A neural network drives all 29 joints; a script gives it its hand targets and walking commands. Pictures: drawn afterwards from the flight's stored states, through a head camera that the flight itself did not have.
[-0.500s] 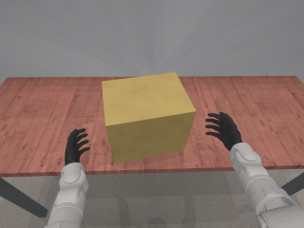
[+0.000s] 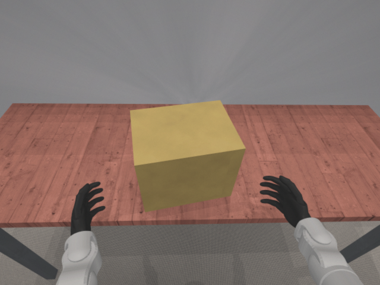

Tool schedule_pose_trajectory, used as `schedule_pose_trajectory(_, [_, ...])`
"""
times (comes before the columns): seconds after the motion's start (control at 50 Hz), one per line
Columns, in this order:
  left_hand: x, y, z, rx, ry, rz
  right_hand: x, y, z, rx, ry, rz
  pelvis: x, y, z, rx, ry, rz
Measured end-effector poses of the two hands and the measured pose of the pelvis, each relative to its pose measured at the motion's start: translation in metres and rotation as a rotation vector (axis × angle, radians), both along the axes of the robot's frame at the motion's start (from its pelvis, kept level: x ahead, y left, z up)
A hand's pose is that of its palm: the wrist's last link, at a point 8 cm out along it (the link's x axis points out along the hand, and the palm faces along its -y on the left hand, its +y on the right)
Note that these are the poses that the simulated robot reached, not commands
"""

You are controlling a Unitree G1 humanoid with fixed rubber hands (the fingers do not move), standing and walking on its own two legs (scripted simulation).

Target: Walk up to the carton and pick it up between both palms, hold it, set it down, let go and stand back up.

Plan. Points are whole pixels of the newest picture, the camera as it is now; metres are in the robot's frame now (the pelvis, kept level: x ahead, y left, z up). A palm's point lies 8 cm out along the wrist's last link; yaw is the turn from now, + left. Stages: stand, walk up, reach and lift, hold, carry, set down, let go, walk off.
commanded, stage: set down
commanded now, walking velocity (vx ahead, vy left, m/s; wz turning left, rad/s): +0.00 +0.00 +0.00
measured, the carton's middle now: (183, 155) +0.45 +0.08 +0.00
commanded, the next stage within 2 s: none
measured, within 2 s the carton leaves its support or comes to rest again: neither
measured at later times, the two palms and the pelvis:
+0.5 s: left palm (81, 251) +0.19 +0.24 +0.01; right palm (308, 242) +0.25 -0.20 +0.00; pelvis +0.00 +0.00 +0.00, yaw +0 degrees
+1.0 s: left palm (79, 259) +0.18 +0.25 -0.01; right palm (305, 253) +0.24 -0.20 -0.02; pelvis +0.01 +0.00 +0.00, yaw +1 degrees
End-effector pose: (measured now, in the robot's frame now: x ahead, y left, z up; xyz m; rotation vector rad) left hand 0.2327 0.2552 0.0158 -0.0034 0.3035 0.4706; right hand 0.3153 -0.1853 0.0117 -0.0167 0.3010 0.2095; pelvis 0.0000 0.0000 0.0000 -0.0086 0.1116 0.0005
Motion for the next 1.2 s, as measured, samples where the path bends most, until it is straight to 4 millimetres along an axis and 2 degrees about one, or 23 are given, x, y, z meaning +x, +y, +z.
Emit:
schedule_pose_trajectory(0.08, [-0.01, -0.003, 0.004, -0.003, -0.012, 0.003, -0.009, -0.005, 0.002, -0.008, -0.005, 0.001, 0.001, 0.0, 0.001, 0.0, -0.017, 0.001])
schedule_pose_trajectory(0.28, [-0.038, -0.013, -0.006, -0.028, 0.028, 0.004, -0.041, -0.016, -0.006, -0.027, 0.031, -0.001, 0.0, -0.001, 0.001, 0.003, -0.039, 0.002])
schedule_pose_trajectory(0.48, [-0.046, -0.015, -0.006, -0.027, 0.032, 0.013, -0.059, -0.016, -0.008, -0.021, 0.041, 0.01, 0.002, -0.001, 0.002, 0.005, -0.044, 0.003])
schedule_pose_trajectory(0.72, [-0.062, -0.013, -0.018, -0.045, 0.078, 0.01, -0.078, -0.016, -0.014, -0.034, 0.086, 0.011, 0.002, 0.001, 0.002, 0.004, -0.05, 0.004])
schedule_pose_trajectory(0.92, [-0.06, -0.01, -0.021, -0.051, 0.094, 0.012, -0.08, -0.015, -0.021, -0.063, 0.128, 0.022, 0.006, 0.004, 0.002, 0.009, -0.05, 0.009])
schedule_pose_trajectory(1.12, [-0.046, -0.01, -0.028, -0.073, 0.147, -0.018, -0.074, -0.018, -0.033, -0.1, 0.201, 0.014, 0.023, 0.005, 0.003, 0.009, -0.025, 0.011])
schedule_pose_trajectory(1.2, [-0.051, -0.008, -0.03, -0.071, 0.165, -0.024, -0.08, -0.018, -0.035, -0.099, 0.198, -0.004, 0.028, 0.008, 0.005, 0.005, -0.021, 0.012])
